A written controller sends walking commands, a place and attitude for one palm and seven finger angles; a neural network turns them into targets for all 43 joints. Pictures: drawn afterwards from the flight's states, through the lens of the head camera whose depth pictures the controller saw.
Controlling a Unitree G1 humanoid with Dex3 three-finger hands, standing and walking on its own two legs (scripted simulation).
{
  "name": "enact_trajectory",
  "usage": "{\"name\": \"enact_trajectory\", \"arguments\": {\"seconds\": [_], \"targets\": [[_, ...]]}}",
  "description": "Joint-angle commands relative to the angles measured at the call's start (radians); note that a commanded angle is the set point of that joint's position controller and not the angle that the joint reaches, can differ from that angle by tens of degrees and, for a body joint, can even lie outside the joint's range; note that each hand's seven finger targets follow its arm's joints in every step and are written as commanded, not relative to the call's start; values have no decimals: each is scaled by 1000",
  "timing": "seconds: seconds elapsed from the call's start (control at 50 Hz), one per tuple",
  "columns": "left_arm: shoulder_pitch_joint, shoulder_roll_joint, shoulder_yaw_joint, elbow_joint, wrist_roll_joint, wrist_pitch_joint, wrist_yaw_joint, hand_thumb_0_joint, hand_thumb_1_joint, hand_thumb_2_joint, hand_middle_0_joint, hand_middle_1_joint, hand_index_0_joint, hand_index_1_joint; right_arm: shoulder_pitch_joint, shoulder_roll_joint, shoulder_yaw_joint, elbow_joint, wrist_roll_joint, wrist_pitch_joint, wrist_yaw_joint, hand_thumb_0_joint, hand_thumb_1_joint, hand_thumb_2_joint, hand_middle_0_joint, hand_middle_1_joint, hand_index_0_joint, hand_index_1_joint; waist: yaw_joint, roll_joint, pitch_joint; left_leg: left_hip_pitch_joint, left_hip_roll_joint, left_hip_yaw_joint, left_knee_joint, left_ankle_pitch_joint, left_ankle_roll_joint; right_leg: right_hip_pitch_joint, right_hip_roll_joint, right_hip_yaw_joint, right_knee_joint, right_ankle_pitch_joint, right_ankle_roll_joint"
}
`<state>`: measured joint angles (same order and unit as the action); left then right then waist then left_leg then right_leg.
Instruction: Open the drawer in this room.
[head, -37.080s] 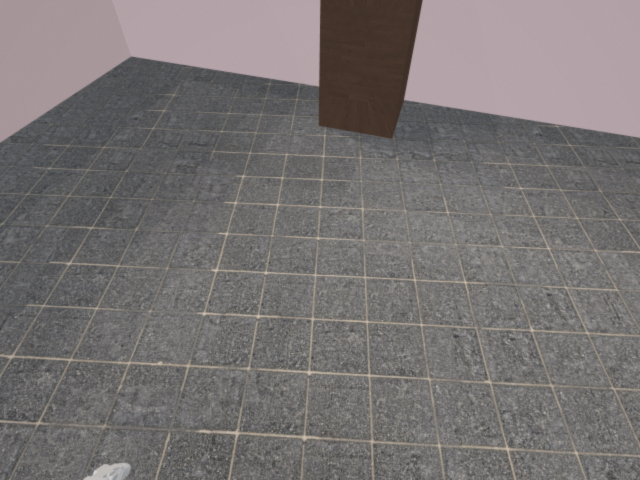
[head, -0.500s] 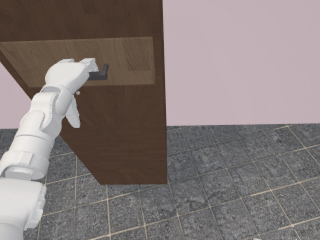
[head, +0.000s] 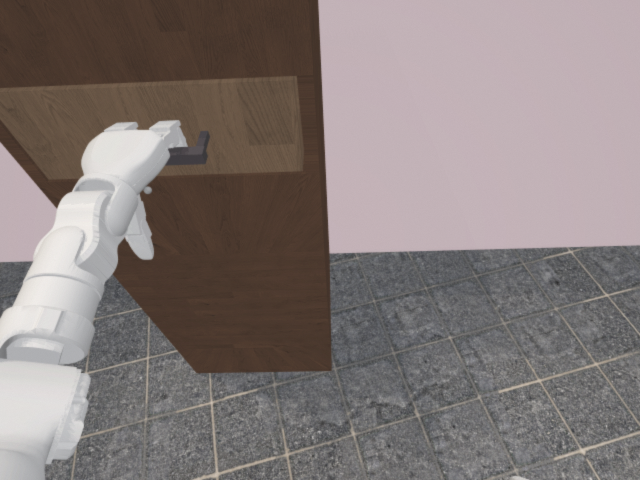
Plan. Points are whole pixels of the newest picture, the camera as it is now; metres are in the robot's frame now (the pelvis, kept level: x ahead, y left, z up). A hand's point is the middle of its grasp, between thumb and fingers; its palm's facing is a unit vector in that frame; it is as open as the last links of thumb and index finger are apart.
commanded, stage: lower the fingers behind the handle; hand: left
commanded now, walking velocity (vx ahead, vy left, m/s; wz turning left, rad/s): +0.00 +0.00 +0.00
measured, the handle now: (150, 148) +0.49 +0.24 +0.16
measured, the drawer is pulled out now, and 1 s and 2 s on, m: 0.00 0.00 0.01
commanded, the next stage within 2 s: close the thumb around the handle in 0.06 s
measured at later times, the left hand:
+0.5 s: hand (146, 189) +0.44 +0.24 +0.13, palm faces -0.03 -0.03 -1.00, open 10.6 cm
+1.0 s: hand (146, 188) +0.44 +0.24 +0.13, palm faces -0.04 -0.02 -1.00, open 5.1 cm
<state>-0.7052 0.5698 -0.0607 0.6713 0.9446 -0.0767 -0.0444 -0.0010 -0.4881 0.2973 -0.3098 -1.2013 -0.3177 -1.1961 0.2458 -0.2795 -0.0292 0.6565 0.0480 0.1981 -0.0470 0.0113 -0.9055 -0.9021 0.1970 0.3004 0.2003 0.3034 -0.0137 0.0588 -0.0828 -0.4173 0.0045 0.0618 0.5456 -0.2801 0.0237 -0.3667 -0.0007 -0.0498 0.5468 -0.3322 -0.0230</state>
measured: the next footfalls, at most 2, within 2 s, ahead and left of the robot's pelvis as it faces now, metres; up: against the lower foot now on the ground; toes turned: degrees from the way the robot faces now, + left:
none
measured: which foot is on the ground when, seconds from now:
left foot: down 0.00-1.00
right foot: down 0.00-1.00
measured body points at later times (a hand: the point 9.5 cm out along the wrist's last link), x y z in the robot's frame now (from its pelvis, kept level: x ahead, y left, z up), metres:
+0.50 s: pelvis +0.00 +0.00 +0.00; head +0.05 -0.02 +0.45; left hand +0.44 +0.24 +0.18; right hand +0.10 -0.26 -0.14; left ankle -0.01 +0.11 -0.73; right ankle -0.04 -0.10 -0.73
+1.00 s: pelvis +0.00 +0.01 +0.00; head +0.05 -0.02 +0.45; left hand +0.44 +0.24 +0.18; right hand +0.10 -0.26 -0.14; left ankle -0.01 +0.11 -0.73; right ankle -0.04 -0.10 -0.73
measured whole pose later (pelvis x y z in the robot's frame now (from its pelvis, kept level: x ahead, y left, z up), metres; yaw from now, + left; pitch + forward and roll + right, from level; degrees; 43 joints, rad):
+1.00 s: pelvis +0.00 +0.01 +0.00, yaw +0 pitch +9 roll +0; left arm -0.73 0.57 -0.08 0.68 0.94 -0.06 -0.05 0.00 0.81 0.86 -0.39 -1.35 -0.41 -1.34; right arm 0.24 -0.27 -0.02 0.66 0.05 0.20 -0.05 0.01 -0.91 -0.90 0.20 0.30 0.20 0.30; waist -0.01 0.06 -0.08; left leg -0.42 0.00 0.06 0.55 -0.29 0.03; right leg -0.37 -0.01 -0.05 0.55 -0.34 -0.02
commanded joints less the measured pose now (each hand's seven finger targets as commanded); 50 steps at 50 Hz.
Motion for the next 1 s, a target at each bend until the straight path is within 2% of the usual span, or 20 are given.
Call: {"name": "enact_trajectory", "arguments": {"seconds": [0.0,0.02,0.08,0.14,0.24,0.3,0.36,0.42,0.5,0.56,0.6,0.64,0.66,0.7,0.76,0.8,0.84,0.9,0.94,0.98], "targets": [[-410,256,109,-180,-17,5,38,0,-500,300,-300,-1200,-300,-1200,-8,-128,-45,-110,-1,-30,-12,0,-900,-900,200,300,200,300,-4,-66,-324,193,-23,-27,-8,409,38,116,19,35,-39,436,-6],[-432,273,118,-173,-13,5,41,0,-500,300,-300,-1200,-300,-1200,-11,-130,-43,-106,2,-30,-12,0,-900,-900,200,300,200,300,-6,-61,-305,185,-22,-31,-11,395,36,104,19,34,-39,425,-5],[-465,264,105,-200,-4,2,48,0,-500,300,-300,-1200,-300,-1200,-4,-125,-47,-103,-2,-31,-12,0,-900,-900,200,300,200,300,-10,-18,-339,220,-22,-33,-3,416,34,89,22,33,-32,419,-9],[-450,244,93,-168,-8,12,47,0,-500,300,-300,-1200,-300,-1200,-3,-125,-46,-100,0,-30,-13,0,-900,-900,200,300,200,300,-13,-45,-325,212,-22,-34,-3,407,35,83,22,31,-34,411,-8],[-452,292,128,-153,-7,12,44,0,-220,420,-320,-1230,-320,-1230,-1,-128,-41,-97,-2,-30,-16,0,-900,-900,200,300,200,300,-3,-55,-338,194,-24,-32,-4,414,36,119,18,34,-31,445,-8],[-433,283,122,-197,-8,2,38,0,-52,492,-332,-1248,-332,-1248,-4,-129,-44,-108,-5,-28,-13,0,-900,-900,200,300,200,300,4,-33,-368,209,-25,-33,0,459,36,134,18,36,-28,470,-10],[-429,259,106,-189,-15,3,36,0,116,564,-344,-1266,-344,-1266,-7,-126,-45,-108,-3,-26,-12,0,-900,-900,200,300,200,300,-5,-41,-335,204,-24,-32,-1,430,36,108,19,33,-31,450,-6],[-443,286,126,-167,-12,2,38,0,284,636,-356,-1284,-356,-1284,-1,-132,-45,-100,0,-26,-17,0,-900,-900,200,300,200,300,-10,-60,-323,192,-21,-31,-6,404,37,102,20,34,-37,429,-5],[-425,293,137,-213,-14,-3,41,0,508,732,-372,-1308,-372,-1308,1,-129,-48,-107,-4,-27,-11,0,-900,-900,200,300,200,300,3,-35,-381,215,-22,-34,1,460,36,135,20,37,-28,460,-10],[-424,258,108,-206,-16,6,42,0,676,804,-384,-1326,-384,-1326,-1,-128,-47,-104,-2,-24,-9,0,-900,-900,200,300,200,300,-5,-32,-336,216,-19,-37,-2,447,34,96,23,29,-31,436,-8],[-400,275,125,-164,-15,16,40,0,788,852,-392,-1338,-392,-1338,-2,-133,-46,-102,0,-24,-13,0,-900,-900,200,300,200,300,-5,-70,-322,198,-19,-34,-4,423,36,102,24,30,-38,421,-8],[-432,280,121,-185,-10,13,43,0,900,900,-400,-1350,-400,-1350,1,-131,-46,-102,0,-26,-12,0,-900,-900,200,300,200,300,-2,-33,-338,204,-20,-37,-7,424,34,100,23,29,-31,417,-9],[-433,271,114,-192,-5,14,43,0,900,900,-400,-1350,-400,-1350,-1,-129,-47,-101,-2,-27,-12,0,-900,-900,200,300,200,300,-2,-16,-342,221,-19,-37,-2,443,33,90,24,30,-29,421,-11],[-416,279,125,-202,-11,16,41,0,900,900,-400,-1350,-400,-1350,-1,-132,-48,-108,-1,-27,-10,0,-900,-900,200,300,200,300,0,-43,-357,217,-18,-39,-3,445,34,109,24,31,-33,421,-11],[-417,226,84,-196,-14,25,40,0,900,900,-400,-1350,-400,-1350,-2,-127,-48,-107,1,-26,-8,0,-900,-900,200,300,200,300,-7,-33,-325,231,-15,-42,-3,445,33,72,26,25,-34,406,-10],[-434,267,109,-175,-9,25,38,0,900,900,-400,-1350,-400,-1350,2,-134,-46,-103,-1,-26,-12,0,-900,-900,200,300,200,300,-9,-49,-331,214,-16,-40,-4,418,34,89,25,28,-38,395,-11],[-446,237,82,-173,-4,27,36,0,900,900,-400,-1350,-400,-1350,0,-128,-45,-102,1,-28,-13,0,-900,-900,200,300,200,300,-13,-41,-327,216,-18,-39,-5,417,33,78,25,27,-34,400,-10],[-441,278,116,-156,-9,23,31,0,900,900,-400,-1350,-400,-1350,7,-136,-44,-99,-2,-28,-16,0,-900,-900,200,300,200,300,-9,-59,-340,209,-18,-38,-2,425,35,101,22,32,-38,419,-10],[-467,230,73,-162,-12,19,27,0,900,900,-400,-1350,-400,-1350,0,-127,-42,-103,1,-28,-16,0,-900,-900,200,300,200,300,-17,-39,-316,211,-20,-38,-5,408,33,75,22,27,-37,403,-9],[-415,249,102,-176,-12,15,28,0,900,900,-400,-1350,-400,-1350,0,-127,-43,-112,-1,-28,-13,0,-900,-900,200,300,200,300,1,-40,-334,219,-18,-42,-6,418,32,88,24,26,-33,394,-11]]}}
